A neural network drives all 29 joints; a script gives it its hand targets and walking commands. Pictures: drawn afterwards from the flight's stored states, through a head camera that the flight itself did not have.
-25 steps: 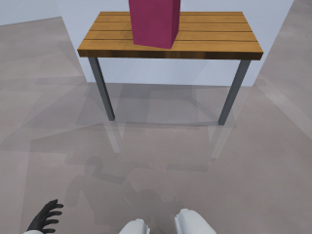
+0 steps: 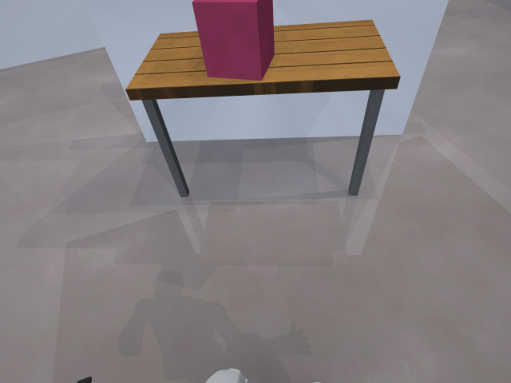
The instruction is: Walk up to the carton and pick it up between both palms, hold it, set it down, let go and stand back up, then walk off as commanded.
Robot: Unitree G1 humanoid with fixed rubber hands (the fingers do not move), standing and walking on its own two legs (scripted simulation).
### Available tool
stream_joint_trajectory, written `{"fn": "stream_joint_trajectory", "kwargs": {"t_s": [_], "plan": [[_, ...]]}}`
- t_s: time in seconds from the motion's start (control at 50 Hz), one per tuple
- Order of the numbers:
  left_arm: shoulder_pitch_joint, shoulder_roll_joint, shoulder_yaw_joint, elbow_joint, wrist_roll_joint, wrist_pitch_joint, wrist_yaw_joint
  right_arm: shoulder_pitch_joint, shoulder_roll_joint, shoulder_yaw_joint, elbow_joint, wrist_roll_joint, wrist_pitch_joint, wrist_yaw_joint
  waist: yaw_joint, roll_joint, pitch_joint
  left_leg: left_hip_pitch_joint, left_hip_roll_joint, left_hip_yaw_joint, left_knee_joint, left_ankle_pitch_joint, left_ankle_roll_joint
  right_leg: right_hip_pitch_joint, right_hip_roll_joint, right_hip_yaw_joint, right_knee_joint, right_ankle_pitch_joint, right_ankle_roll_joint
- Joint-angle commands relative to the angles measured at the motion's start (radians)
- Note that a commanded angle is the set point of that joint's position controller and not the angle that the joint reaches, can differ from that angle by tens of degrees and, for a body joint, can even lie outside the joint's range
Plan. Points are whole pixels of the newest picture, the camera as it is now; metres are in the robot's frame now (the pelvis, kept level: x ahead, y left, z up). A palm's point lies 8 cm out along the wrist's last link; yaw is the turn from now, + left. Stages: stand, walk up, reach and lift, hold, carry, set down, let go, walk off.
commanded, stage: walk off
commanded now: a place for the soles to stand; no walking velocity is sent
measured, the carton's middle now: (238, 31) +1.23 +0.08 +0.03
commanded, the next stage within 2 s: stand in 1.02 s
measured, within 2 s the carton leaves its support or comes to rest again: neither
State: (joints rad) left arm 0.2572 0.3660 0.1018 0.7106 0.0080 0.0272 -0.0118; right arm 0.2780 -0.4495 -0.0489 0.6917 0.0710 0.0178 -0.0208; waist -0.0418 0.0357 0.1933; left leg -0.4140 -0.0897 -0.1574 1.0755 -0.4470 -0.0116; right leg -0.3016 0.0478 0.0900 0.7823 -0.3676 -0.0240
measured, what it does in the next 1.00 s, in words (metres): steps on the spot: left foot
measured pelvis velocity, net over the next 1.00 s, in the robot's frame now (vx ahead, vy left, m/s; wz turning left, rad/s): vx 0.03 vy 0.02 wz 0.00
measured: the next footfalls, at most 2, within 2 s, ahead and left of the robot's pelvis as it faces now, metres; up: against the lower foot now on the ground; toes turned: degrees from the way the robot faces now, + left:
left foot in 0.12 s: +0.09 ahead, +0.16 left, +0.00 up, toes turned -7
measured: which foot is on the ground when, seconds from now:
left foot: up 0.00-0.10, down 0.12-1.00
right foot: down 0.00-1.00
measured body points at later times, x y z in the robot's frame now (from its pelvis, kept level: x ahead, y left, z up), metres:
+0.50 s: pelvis +0.03 +0.01 +0.00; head +0.04 +0.01 +0.45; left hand +0.16 +0.34 -0.08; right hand +0.13 -0.32 -0.08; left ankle +0.03 +0.16 -0.70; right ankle +0.04 -0.11 -0.71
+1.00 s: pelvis +0.03 +0.02 +0.00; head +0.03 +0.02 +0.45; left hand +0.19 +0.33 -0.07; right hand +0.15 -0.32 -0.06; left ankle +0.05 +0.16 -0.71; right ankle +0.04 -0.11 -0.71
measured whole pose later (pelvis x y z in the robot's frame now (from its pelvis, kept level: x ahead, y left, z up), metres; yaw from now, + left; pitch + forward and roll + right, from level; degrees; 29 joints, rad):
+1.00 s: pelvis +0.03 +0.02 +0.00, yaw +0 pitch -4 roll +0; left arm 0.18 0.41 0.10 0.72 0.01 -0.02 -0.01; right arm 0.22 -0.45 -0.05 0.70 0.07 -0.06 -0.03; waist -0.04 -0.01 0.07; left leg -0.29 -0.03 -0.14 0.74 -0.38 -0.03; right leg -0.29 0.04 0.09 0.74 -0.39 0.00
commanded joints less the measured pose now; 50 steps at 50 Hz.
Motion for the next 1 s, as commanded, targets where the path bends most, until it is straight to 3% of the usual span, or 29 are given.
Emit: {"fn": "stream_joint_trajectory", "kwargs": {"t_s": [0.0,0.04,0.08,0.1,0.12,0.14,0.18,0.22,0.26,0.3,0.32,0.34,0.36,0.38,0.42,0.46,0.5,0.52,0.54,0.56,0.6,0.64,0.66,0.72,0.76,0.8,0.84,0.92,0.98], "plan": [[-0.092,0.318,0.087,-0.103,0.033,-0.027,-0.001,0.093,-0.213,-0.093,0.076,-0.094,-0.049,0.006,0.059,-0.251,-0.115,0.006,0.058,0.101,-0.156,-0.073,0.006,-0.05,-0.253,0.314,-0.485,-0.461,-0.116],[-0.118,0.33,0.089,-0.106,0.039,-0.018,-0.005,0.16,-0.2,-0.096,0.086,-0.096,-0.057,0.008,0.024,-0.268,-0.122,0.178,0.062,0.166,-0.303,-0.04,0.045,-0.154,-0.235,0.243,-0.457,-0.409,-0.123],[-0.125,0.285,0.074,-0.108,0.046,-0.001,0.0,0.267,-0.171,-0.101,0.108,-0.098,-0.067,0.004,-0.039,-0.189,-0.155,0.385,0.048,0.129,-0.505,0.002,0.089,-0.255,-0.158,0.152,-0.28,-0.393,-0.068],[-0.136,0.241,0.064,-0.098,0.045,0.005,0.002,0.297,-0.198,-0.103,0.105,-0.115,-0.076,-0.005,-0.062,-0.053,-0.143,0.36,0.129,-0.083,-0.637,-0.208,0.124,-0.31,-0.083,0.095,-0.061,-0.385,-0.035],[-0.151,0.172,0.046,-0.112,0.034,0.003,0.005,0.226,-0.272,-0.113,0.076,-0.137,-0.078,-0.011,-0.043,0.137,-0.049,0.178,0.329,-0.478,-0.79,-0.463,0.2,-0.385,0.07,-0.026,0.257,-0.29,0.017],[-0.106,0.226,0.06,-0.109,0.034,-0.009,0.008,0.099,-0.329,-0.12,0.034,-0.135,-0.087,-0.011,0.014,0.064,0.006,-0.021,0.418,-0.7,-0.915,-0.62,0.239,-0.326,0.037,0.101,0.294,-0.186,0.022],[-0.038,0.277,0.073,-0.058,0.017,-0.027,0.003,-0.043,-0.276,-0.095,0.015,-0.136,-0.089,-0.01,0.09,0.035,0.063,-0.124,0.342,-0.521,-0.874,-0.45,0.23,-0.169,-0.026,0.064,0.273,-0.113,0.028],[0.002,0.281,0.079,-0.051,0.02,-0.038,-0.004,-0.03,-0.261,-0.087,-0.01,-0.136,-0.091,0.004,0.08,0.105,-0.014,-0.074,0.281,-0.387,-0.785,-0.262,0.211,-0.084,-0.029,0.001,0.169,-0.143,0.041],[-0.012,0.26,0.067,-0.049,0.023,-0.047,-0.012,0.017,-0.265,-0.093,-0.01,-0.133,-0.088,0.011,0.066,0.126,-0.087,-0.014,0.256,-0.316,-0.712,-0.184,0.205,-0.007,-0.029,-0.024,0.015,-0.145,0.022],[0.0,0.241,0.049,-0.016,0.022,-0.064,-0.01,0.029,-0.236,-0.079,0.004,-0.13,-0.077,0.012,0.074,0.111,-0.128,-0.037,0.184,-0.175,-0.602,-0.023,0.152,0.16,0.003,-0.055,-0.214,-0.064,0.0],[0.026,0.254,0.05,-0.012,0.029,-0.07,-0.005,0.039,-0.213,-0.07,0.01,-0.127,-0.075,0.01,0.086,0.075,-0.163,-0.074,0.152,-0.13,-0.507,0.057,0.12,0.241,-0.011,0.001,-0.275,-0.084,-0.023],[0.078,0.298,0.052,-0.005,0.038,-0.08,0.001,0.036,-0.173,-0.059,-0.002,-0.116,-0.076,0.003,0.111,-0.051,-0.2,-0.176,0.09,-0.065,-0.321,0.073,0.087,0.331,-0.114,0.21,-0.352,-0.174,-0.065],[0.068,0.375,0.058,-0.001,0.032,-0.084,0.002,0.011,-0.133,-0.049,-0.003,-0.102,-0.079,-0.005,0.112,-0.25,-0.187,-0.266,-0.038,0.044,-0.134,-0.12,0.039,0.284,-0.322,0.536,-0.5,-0.29,-0.147],[0.042,0.389,0.063,0.001,0.023,-0.079,0.002,0.005,-0.194,-0.07,0.007,-0.103,-0.082,-0.015,0.105,-0.174,-0.128,-0.241,0.038,-0.008,-0.074,-0.194,0.031,0.176,-0.406,0.59,-0.461,-0.132,-0.222],[-0.036,0.332,0.039,-0.039,0.018,-0.09,0.001,0.019,-0.199,-0.071,0.035,-0.098,-0.087,-0.005,0.058,-0.131,-0.11,-0.153,0.077,0.021,-0.121,-0.137,0.022,0.128,-0.346,0.454,-0.391,0.089,-0.222],[-0.083,0.294,0.025,-0.038,0.019,-0.083,0.001,0.048,-0.169,-0.064,0.063,-0.095,-0.1,-0.002,0.026,-0.142,-0.171,0.012,0.099,0.064,-0.419,-0.004,0.023,0.123,-0.261,0.266,-0.261,0.364,-0.164],[-0.113,0.271,0.022,-0.05,0.013,-0.07,0.002,0.056,-0.177,-0.068,0.075,-0.099,-0.119,-0.013,0.019,-0.115,-0.247,0.274,0.115,-0.03,-0.534,0.396,0.046,-0.006,-0.156,0.145,-0.123,0.488,-0.074],[-0.114,0.239,0.018,-0.057,0.01,-0.062,0.003,0.06,-0.225,-0.079,0.077,-0.112,-0.122,-0.02,0.02,0.013,-0.276,0.347,0.22,-0.214,-0.596,0.532,0.085,-0.088,-0.085,0.066,0.024,0.437,-0.022],[-0.087,0.202,0.015,-0.049,0.002,-0.056,0.011,0.005,-0.257,-0.076,0.069,-0.108,-0.128,-0.018,0.042,0.075,-0.218,0.294,0.34,-0.353,-0.609,0.61,0.187,-0.139,-0.02,0.003,0.033,0.168,0.021],[-0.078,0.221,0.021,-0.04,0.002,-0.06,0.015,-0.001,-0.255,-0.066,0.076,-0.105,-0.126,-0.014,0.052,0.061,-0.188,0.256,0.367,-0.336,-0.573,0.706,0.236,-0.118,-0.039,0.0,0.01,0.009,0.015],[-0.1,0.233,0.022,-0.033,0.001,-0.074,0.007,-0.024,-0.218,-0.053,0.059,-0.102,-0.119,-0.016,0.054,0.01,-0.187,0.207,0.272,-0.196,-0.502,0.765,0.171,-0.013,-0.062,0.017,-0.125,0.237,-0.004],[-0.069,0.262,0.028,-0.039,0.013,-0.083,0.005,-0.054,-0.186,-0.042,0.037,-0.09,-0.113,-0.015,0.066,-0.012,-0.262,0.131,0.155,-0.053,-0.391,0.684,0.077,0.142,-0.114,0.103,-0.163,0.554,-0.065],[-0.073,0.287,0.03,-0.028,0.013,-0.084,0.003,-0.042,-0.166,-0.038,0.037,-0.085,-0.109,-0.02,0.058,-0.041,-0.303,0.114,0.118,-0.005,-0.358,0.619,0.046,0.183,-0.149,0.154,-0.162,0.578,-0.1],[-0.087,0.291,0.023,-0.019,0.007,-0.074,0.009,-0.059,-0.157,-0.043,0.059,-0.083,-0.098,-0.022,0.066,-0.102,-0.277,0.166,0.092,0.03,-0.338,0.392,0.034,0.097,-0.213,0.227,-0.199,0.522,-0.164],[-0.132,0.274,0.015,-0.025,0.01,-0.069,0.007,-0.05,-0.172,-0.049,0.076,-0.087,-0.1,-0.021,0.043,-0.072,-0.253,0.234,0.113,-0.004,-0.422,0.461,0.048,0.032,-0.165,0.171,-0.181,0.481,-0.118],[-0.166,0.249,0.015,-0.036,0.008,-0.06,0.004,-0.049,-0.206,-0.055,0.077,-0.091,-0.108,-0.018,0.03,-0.042,-0.26,0.252,0.194,-0.136,-0.535,0.435,0.101,-0.022,-0.079,0.069,-0.104,0.371,-0.033],[-0.158,0.239,0.015,-0.035,0.007,-0.06,0.005,-0.063,-0.237,-0.058,0.072,-0.104,-0.108,-0.015,0.041,0.044,-0.235,0.196,0.271,-0.236,-0.588,0.448,0.167,-0.017,-0.036,0.031,-0.088,0.228,0.005],[-0.143,0.269,0.021,-0.009,0.018,-0.07,-0.003,-0.119,-0.189,-0.046,0.058,-0.096,-0.098,-0.011,0.063,-0.062,-0.208,0.058,0.137,-0.07,-0.512,0.192,0.068,0.094,-0.103,0.151,-0.271,0.109,-0.059],[-0.136,0.285,0.021,-0.015,0.019,-0.068,-0.004,-0.089,-0.164,-0.044,0.064,-0.089,-0.094,-0.008,0.054,-0.093,-0.206,0.124,0.08,0.014,-0.458,0.163,0.042,0.038,-0.173,0.224,-0.339,0.045,-0.11]]}}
